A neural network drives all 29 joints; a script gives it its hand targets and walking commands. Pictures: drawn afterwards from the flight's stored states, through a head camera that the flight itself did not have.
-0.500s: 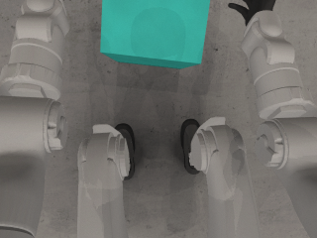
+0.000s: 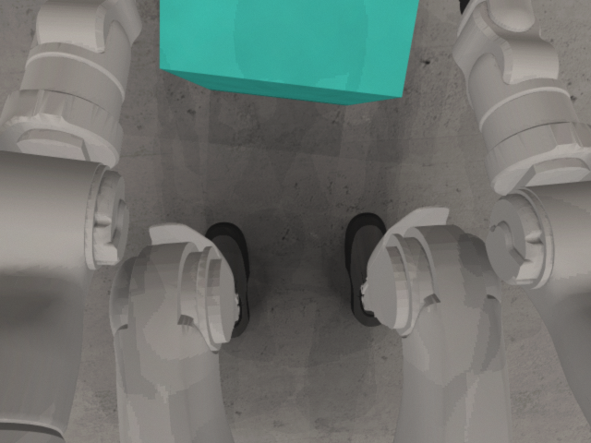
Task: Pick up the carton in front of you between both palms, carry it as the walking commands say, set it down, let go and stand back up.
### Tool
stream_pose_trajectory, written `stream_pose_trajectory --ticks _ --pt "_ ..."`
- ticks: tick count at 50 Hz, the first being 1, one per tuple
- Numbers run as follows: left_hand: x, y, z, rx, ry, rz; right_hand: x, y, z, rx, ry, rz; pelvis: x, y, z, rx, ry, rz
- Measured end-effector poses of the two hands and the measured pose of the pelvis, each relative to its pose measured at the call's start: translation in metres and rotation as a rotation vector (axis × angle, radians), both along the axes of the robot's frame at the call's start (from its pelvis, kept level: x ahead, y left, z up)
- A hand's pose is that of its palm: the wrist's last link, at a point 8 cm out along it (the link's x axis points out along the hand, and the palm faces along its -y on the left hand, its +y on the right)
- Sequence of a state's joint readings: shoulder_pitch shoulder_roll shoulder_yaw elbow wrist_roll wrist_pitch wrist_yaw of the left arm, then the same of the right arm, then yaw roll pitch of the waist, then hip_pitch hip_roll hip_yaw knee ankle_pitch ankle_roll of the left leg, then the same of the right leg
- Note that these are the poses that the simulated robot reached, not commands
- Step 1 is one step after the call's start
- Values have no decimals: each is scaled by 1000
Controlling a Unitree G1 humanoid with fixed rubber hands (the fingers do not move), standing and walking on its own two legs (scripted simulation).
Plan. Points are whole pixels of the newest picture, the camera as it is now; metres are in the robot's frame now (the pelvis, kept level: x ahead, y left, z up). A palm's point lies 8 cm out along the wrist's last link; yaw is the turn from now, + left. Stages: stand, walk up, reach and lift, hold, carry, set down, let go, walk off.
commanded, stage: reach and lift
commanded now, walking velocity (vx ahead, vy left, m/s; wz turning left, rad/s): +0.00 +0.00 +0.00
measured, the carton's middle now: out of the picture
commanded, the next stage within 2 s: none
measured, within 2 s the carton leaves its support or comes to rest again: leaves its support in 0.54 s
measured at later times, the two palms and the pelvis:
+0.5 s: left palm out of the picture +0.57 +0.15 -0.17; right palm out of the picture +0.54 -0.15 -0.16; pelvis -0.01 +0.00 +0.00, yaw +0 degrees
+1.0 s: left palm out of the picture +0.51 +0.16 +0.02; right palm out of the picture +0.50 -0.14 +0.02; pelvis -0.01 -0.01 +0.08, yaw +3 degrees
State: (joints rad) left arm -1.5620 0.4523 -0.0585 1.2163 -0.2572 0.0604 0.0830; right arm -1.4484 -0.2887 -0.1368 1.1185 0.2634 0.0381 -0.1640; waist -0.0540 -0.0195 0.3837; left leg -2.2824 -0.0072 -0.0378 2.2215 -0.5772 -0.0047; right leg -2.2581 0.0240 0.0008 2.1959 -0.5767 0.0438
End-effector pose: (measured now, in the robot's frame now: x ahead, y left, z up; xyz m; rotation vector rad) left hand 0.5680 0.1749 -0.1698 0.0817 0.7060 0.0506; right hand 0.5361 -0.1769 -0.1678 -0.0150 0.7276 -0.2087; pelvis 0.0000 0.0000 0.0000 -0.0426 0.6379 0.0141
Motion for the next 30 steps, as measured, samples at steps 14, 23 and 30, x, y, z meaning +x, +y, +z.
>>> stream_pose_trajectory --ticks 14,23,30 --pt "-5 -19 2 -13 20 -33 -2 29 0 28 1 38 -7 -1 8 3 5 1" --pt "0 -20 4 -8 46 -42 4 28 3 30 25 28 -8 2 0 -5 -10 2" --pt "-6 -24 6 -21 38 -37 9 24 16 27 16 24 -2 5 -7 -1 8 5"
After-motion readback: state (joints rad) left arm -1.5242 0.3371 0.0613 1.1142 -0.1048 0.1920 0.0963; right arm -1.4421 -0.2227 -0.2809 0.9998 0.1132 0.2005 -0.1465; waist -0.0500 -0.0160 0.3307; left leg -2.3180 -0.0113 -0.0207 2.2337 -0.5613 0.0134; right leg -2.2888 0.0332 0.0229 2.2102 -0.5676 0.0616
